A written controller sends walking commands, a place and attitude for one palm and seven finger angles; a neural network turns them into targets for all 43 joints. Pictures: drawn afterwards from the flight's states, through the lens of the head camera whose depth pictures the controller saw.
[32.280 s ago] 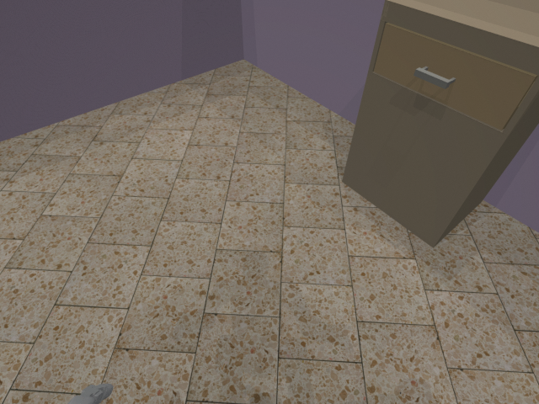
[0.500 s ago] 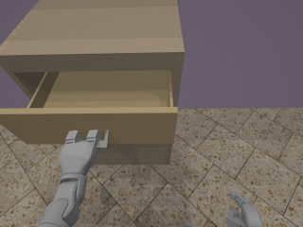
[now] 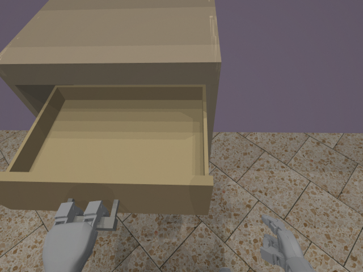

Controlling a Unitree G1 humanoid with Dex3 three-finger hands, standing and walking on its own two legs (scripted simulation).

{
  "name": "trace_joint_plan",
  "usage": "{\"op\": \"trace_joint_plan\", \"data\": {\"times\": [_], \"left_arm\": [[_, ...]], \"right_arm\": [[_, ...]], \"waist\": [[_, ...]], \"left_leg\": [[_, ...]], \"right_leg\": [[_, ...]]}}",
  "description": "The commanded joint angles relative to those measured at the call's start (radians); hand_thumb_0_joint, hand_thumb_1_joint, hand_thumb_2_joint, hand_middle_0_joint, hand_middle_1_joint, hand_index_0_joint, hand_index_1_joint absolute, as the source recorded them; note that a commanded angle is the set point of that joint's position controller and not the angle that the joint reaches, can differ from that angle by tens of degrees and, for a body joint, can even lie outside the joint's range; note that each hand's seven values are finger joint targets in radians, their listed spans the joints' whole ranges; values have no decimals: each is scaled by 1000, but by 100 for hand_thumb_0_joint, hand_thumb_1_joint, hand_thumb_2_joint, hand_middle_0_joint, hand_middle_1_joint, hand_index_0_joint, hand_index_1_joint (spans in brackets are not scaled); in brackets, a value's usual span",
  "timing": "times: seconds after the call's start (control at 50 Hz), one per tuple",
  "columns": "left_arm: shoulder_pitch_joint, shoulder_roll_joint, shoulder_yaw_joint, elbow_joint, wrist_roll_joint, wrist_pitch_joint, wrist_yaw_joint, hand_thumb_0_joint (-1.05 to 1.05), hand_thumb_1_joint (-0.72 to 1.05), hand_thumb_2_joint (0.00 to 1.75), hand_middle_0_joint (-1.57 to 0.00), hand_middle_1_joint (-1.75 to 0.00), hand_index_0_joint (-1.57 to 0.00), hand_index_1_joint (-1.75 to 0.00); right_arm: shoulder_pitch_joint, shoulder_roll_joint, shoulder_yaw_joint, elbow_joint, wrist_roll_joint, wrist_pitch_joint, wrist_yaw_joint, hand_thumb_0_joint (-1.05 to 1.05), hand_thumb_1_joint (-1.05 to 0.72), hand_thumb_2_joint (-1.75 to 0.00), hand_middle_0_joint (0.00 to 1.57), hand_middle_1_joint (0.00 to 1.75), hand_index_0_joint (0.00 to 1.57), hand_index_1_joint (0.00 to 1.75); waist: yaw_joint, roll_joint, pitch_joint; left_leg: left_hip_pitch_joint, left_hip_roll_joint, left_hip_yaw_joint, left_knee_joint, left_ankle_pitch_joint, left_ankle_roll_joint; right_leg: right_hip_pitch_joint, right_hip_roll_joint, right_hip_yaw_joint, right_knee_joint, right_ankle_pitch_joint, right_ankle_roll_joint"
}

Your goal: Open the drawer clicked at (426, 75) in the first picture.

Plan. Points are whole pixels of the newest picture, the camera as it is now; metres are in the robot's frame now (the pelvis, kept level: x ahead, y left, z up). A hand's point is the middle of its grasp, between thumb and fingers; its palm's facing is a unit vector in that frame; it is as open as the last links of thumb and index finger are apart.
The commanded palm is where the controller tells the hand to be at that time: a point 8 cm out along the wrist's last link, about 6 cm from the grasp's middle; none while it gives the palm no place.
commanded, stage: pull the drawer open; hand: left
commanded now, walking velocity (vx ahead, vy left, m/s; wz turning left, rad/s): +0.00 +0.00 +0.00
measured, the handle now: (90, 213) +0.23 +0.23 +0.00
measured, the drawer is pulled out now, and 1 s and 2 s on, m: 0.27 0.30 0.30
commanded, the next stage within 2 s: open the thumb to release the handle in 0.32 s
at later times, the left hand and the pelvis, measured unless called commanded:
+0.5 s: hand (81, 259) +0.15 +0.22 -0.02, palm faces +0.03 -0.04 -1.00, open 6.0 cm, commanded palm +0.12 +0.23 +0.03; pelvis -0.03 +0.00 -0.02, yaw +1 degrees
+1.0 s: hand (81, 259) +0.15 +0.22 -0.02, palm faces +0.01 -0.06 -1.00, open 13.1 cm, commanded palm +0.12 +0.22 +0.03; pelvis -0.04 -0.01 +0.00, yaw +1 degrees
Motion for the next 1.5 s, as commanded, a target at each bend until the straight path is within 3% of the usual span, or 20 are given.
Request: {"op": "trace_joint_plan", "data": {"times": [0.0, 0.06, 0.1, 0.16, 0.2, 0.3, 0.36, 0.38, 0.4, 0.42, 0.46, 0.54, 0.7, 0.8, 0.96, 1.0, 1.14, 1.26, 1.42, 1.48], "left_arm": [[284, 130, 131, -209, -33, -14, 73, 0, 90, 90, -40, -135, -40, -135], [325, 125, 137, -201, -27, -31, 85, 0, 90, 90, -40, -135, -40, -135], [337, 163, 178, -240, -29, -40, 94, 0, 90, 90, -40, -135, -40, -135], [316, 148, 171, -221, -16, -45, 104, 0, 90, 90, -40, -135, -40, -135], [276, 153, 169, -234, -21, -32, 103, 0, 90, 90, -40, -135, -40, -135], [218, 174, 192, -210, -25, 3, 113, 0, 90, 90, -40, -135, -40, -135], [226, 134, 141, -213, -26, 18, 109, 0, 90, 90, -40, -135, -40, -135], [194, 131, 130, -227, -29, 25, 106, 0, 90, 90, -40, -135, -40, -135], [-69, 179, 160, -193, -7, 37, 116, 0, 90, 90, -40, -135, -40, -135], [-75, 169, 169, -179, 1, 36, 126, 0, 83, 87, -40, -134, -40, -134], [-21, 148, 153, -115, -3, 46, 126, 0, 69, 81, -38, -133, -38, -133], [-94, 151, 129, -126, -25, 86, 108, 0, 41, 69, -36, -130, -36, -130], [-142, 193, 150, -46, -30, 91, 51, 0, -15, 45, -32, -124, -32, -124], [-131, 186, 147, -40, -26, 57, 37, 0, -50, 30, -30, -120, -30, -120], [-128, 175, 153, -44, -15, 22, 62, 0, -50, 30, -30, -120, -30, -120], [-158, 125, 91, -73, -14, 27, 65, 0, -50, 30, -30, -120, -30, -120], [-218, 143, 92, -55, -2, 61, 76, 0, -50, 30, -30, -120, -30, -120], [-272, 133, 65, -58, -3, 84, 61, 0, -50, 30, -30, -120, -30, -120], [-309, 193, 102, -166, -27, 95, 35, 0, -50, 30, -30, -120, -30, -120], [-321, 171, 77, -199, -39, 90, 18, 0, -50, 30, -30, -120, -30, -120]], "right_arm": [[-93, -101, -43, -155, -2, -49, -3, 0, -90, -90, 20, 30, 20, 30], [-95, -96, -39, -155, -10, -48, -5, 0, -90, -90, 20, 30, 20, 30], [-90, -103, -42, -163, -16, -46, -9, 0, -90, -90, 20, 30, 20, 30], [-83, -99, -44, -159, -21, -49, -13, 0, -90, -90, 20, 30, 20, 30], [-86, -108, -46, -166, -21, -43, -15, 0, -90, -90, 20, 30, 20, 30], [-93, -112, -47, -171, -13, -35, -30, 0, -90, -90, 20, 30, 20, 30], [-97, -110, -46, -176, -8, -39, -29, 0, -90, -90, 20, 30, 20, 30], [-93, -113, -48, -175, -9, -39, -28, 0, -90, -90, 20, 30, 20, 30], [-98, -127, -51, -142, -10, -30, -45, 0, -90, -90, 20, 30, 20, 30], [-101, -122, -56, -145, -17, -38, -55, 0, -90, -90, 20, 30, 20, 30], [-96, -115, -52, -141, -11, -51, -59, 0, -90, -90, 20, 30, 20, 30], [-108, -118, -55, -137, 1, -49, -74, 0, -90, -90, 20, 30, 20, 30], [-128, -110, -35, -116, 14, -47, -105, 0, -90, -90, 20, 30, 20, 30], [-128, -104, -34, -111, 12, -55, -106, 0, -90, -90, 20, 30, 20, 30], [-123, -102, -46, -107, 6, -64, -97, 0, -90, -90, 20, 30, 20, 30], [-128, -106, -49, -110, -1, -65, -92, 0, -90, -90, 20, 30, 20, 30], [-124, -109, -50, -102, 1, -67, -96, 0, -90, -90, 20, 30, 20, 30], [-126, -108, -46, -98, 5, -64, -103, 0, -90, -90, 20, 30, 20, 30], [-133, -105, -39, -113, 8, -58, -118, 0, -90, -90, 20, 30, 20, 30], [-140, -103, -36, -117, 11, -56, -115, 0, -90, -90, 20, 30, 20, 30]], "waist": [[54, -34, -205], [49, -66, -176], [56, -45, -210], [56, -22, -200], [49, -3, -196], [44, -45, -186], [43, -19, -176], [34, -26, -184], [-22, -47, -159], [5, -27, -168], [12, -44, -155], [8, -33, -185], [24, -96, -112], [32, -38, -119], [32, -48, -156], [14, -38, -171], [8, -83, -185], [3, -71, -181], [17, -34, -206], [8, -26, -167]], "left_leg": [[-15, -50, -17, -41, 577, 7], [-57, -59, -18, -25, 500, 13], [-58, -58, -19, -18, 506, 13], [-61, -63, -19, -1, 464, 12], [-64, -60, -21, -5, 443, 12], [-100, -63, -24, -20, 353, 14], [-88, -62, -22, -30, 353, 13], [-78, -59, -26, -31, 356, 13], [-99, -55, -33, -16, 306, 15], [-94, -61, -31, -25, 280, 16], [-96, -61, -27, -36, 261, 15], [-67, -64, -20, -64, 246, 19], [-94, -71, -12, -113, 192, 23], [-72, -76, -9, -118, 200, 20], [-76, -77, -8, -90, 224, 18], [-60, -76, -11, -79, 243, 19], [-64, -72, -15, -71, 241, 21], [-46, -71, -15, -84, 244, 21], [26, -72, -14, -131, 270, 24], [42, -71, -16, -150, 269, 24]], "right_leg": [[309, 4, 3, -36, 572, -45], [276, 7, 17, -27, 511, -44], [281, 2, 25, -20, 518, -48], [216, 8, 21, -7, 424, -50], [205, 8, 12, -13, 388, -53], [220, 10, 9, -28, 323, -51], [208, 13, -8, -28, 284, -50], [205, 12, -10, -30, 280, -50], [148, 9, -11, -35, 245, -43], [159, 8, -5, -40, 218, -43], [170, 7, -15, -53, 193, -42], [224, 0, -22, -84, 184, -37], [285, -9, 23, -159, 132, -32], [283, -9, 23, -161, 126, -36], [262, -11, 24, -134, 166, -35], [249, -12, 20, -129, 200, -37], [242, -13, -4, -116, 191, -30], [248, -12, -8, -124, 187, -29], [318, -13, -6, -163, 190, -30], [315, -12, -12, -182, 174, -29]]}}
